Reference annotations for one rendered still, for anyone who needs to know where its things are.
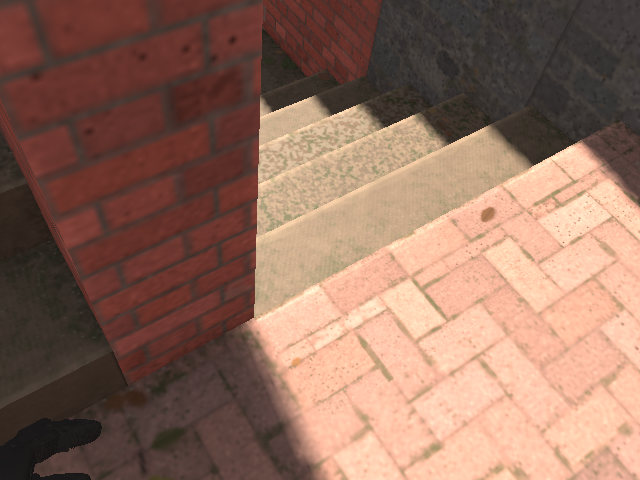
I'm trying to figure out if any left robot hand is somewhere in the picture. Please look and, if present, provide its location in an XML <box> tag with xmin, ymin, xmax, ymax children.
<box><xmin>0</xmin><ymin>418</ymin><xmax>102</xmax><ymax>480</ymax></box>

